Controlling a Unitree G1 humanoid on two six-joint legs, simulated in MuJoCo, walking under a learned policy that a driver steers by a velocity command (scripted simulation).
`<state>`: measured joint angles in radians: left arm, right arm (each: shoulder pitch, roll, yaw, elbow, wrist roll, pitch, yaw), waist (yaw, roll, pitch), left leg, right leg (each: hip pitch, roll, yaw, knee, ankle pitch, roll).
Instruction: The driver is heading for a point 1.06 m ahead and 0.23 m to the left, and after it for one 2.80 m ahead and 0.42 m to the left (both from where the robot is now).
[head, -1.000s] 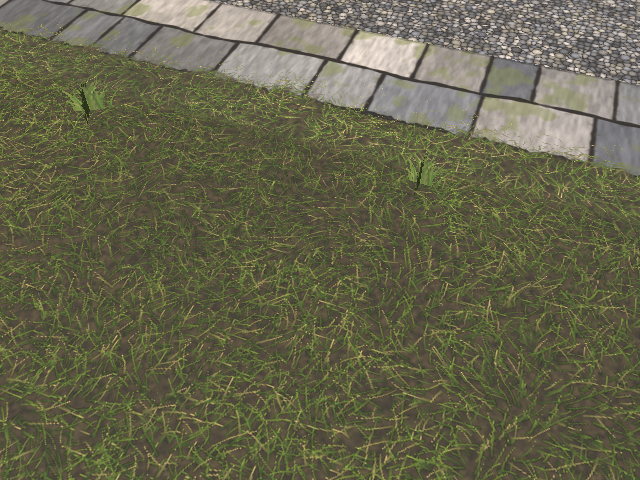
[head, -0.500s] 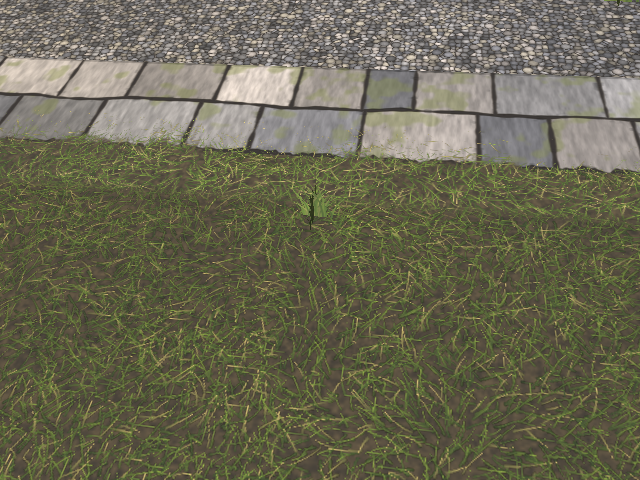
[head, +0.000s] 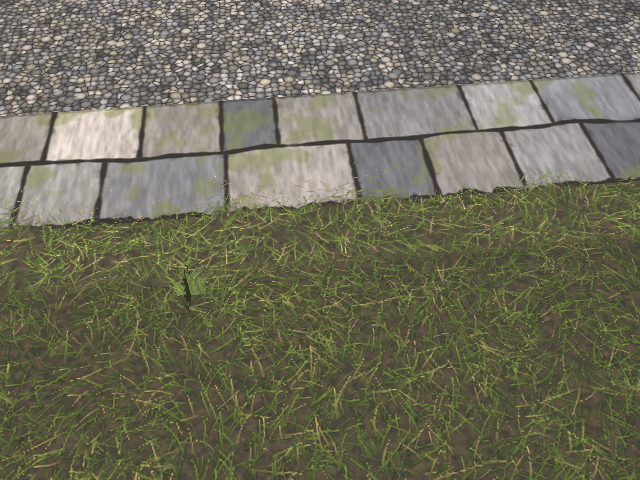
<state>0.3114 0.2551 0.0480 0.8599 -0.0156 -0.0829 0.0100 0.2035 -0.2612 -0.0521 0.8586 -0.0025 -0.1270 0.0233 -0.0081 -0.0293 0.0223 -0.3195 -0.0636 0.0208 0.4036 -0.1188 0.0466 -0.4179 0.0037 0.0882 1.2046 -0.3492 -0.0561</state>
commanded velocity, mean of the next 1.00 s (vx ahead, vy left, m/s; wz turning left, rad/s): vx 0.50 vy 0.00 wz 0.40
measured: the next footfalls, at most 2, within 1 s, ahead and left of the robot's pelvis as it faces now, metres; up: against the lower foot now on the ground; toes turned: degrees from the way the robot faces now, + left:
right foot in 0.32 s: +0.33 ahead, -0.14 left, +0.00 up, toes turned +9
left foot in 0.84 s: +0.52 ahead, +0.20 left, +0.00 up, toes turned +29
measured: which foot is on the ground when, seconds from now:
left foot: down 0.00-0.32, up 0.34-0.82, down 0.84-1.00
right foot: up 0.00-0.30, down 0.32-0.86, up 0.88-1.00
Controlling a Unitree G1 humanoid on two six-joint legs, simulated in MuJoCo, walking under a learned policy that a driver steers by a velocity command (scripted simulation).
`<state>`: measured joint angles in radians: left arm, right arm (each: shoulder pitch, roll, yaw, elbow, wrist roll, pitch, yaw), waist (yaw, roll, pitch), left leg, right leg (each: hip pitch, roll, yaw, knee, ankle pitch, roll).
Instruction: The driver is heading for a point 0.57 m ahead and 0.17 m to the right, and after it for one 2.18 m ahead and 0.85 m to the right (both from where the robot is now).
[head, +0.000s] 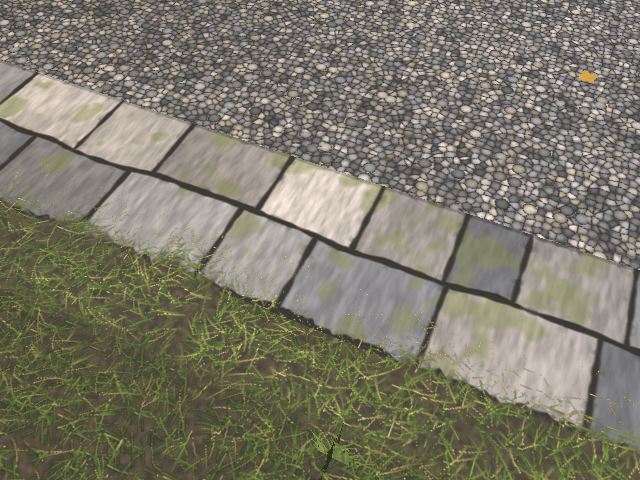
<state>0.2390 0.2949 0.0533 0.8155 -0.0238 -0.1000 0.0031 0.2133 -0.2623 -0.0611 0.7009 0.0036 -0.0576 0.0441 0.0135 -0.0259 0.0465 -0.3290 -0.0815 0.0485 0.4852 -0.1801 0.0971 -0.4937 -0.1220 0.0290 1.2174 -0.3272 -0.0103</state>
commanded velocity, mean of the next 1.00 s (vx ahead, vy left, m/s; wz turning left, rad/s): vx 0.40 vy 0.00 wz -0.42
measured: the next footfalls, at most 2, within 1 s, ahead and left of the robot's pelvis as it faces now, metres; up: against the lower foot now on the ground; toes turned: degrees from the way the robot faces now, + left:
right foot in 0.42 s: +0.39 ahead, -0.17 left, +0.00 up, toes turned -13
left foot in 0.88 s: +0.69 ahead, -0.08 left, +0.00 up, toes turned -33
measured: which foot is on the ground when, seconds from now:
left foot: down 0.00-0.44, up 0.46-0.86, down 0.88-1.00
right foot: up 0.00-0.40, down 0.42-0.88, up 0.90-1.00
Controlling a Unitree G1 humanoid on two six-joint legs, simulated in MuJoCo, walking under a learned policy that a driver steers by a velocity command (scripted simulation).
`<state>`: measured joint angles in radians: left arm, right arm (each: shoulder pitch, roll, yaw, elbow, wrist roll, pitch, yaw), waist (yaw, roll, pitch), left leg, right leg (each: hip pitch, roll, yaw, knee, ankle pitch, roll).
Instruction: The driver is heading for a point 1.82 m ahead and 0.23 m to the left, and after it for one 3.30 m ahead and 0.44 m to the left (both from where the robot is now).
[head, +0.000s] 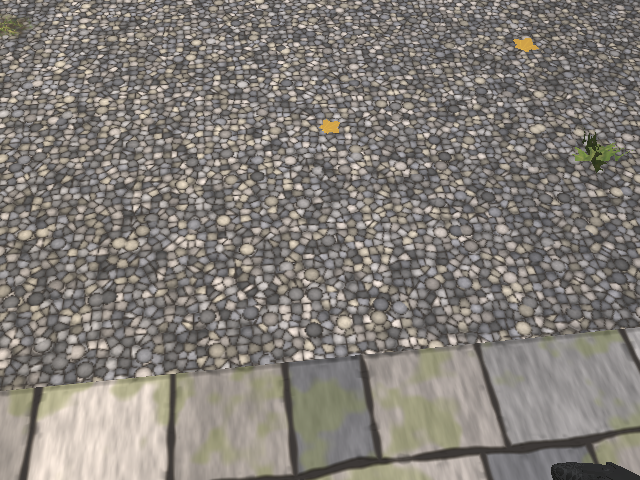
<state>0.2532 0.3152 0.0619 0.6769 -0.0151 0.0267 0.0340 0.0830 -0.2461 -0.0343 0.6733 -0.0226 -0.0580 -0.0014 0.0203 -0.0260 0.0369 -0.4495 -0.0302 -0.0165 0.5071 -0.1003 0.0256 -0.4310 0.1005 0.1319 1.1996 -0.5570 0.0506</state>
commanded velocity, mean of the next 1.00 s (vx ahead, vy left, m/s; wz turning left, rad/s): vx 0.03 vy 0.00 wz -0.08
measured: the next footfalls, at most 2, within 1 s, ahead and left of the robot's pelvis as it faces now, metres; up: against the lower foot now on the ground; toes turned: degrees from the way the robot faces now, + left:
right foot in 0.24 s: +0.07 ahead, -0.14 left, +0.00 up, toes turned +1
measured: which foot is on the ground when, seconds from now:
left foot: down 0.00-1.00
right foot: up 0.00-0.22, down 0.24-1.00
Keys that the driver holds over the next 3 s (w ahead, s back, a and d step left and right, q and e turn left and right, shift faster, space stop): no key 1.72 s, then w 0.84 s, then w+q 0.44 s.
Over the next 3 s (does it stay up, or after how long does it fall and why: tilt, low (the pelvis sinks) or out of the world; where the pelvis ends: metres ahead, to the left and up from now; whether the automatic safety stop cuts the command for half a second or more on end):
stays up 0.66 0.00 -0.01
